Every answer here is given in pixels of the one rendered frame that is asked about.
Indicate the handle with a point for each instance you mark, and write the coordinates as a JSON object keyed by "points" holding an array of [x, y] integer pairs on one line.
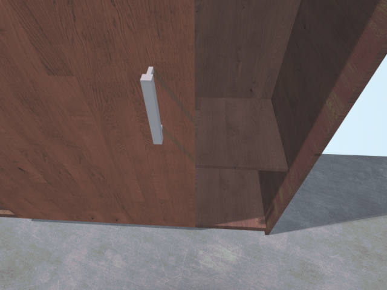
{"points": [[150, 97]]}

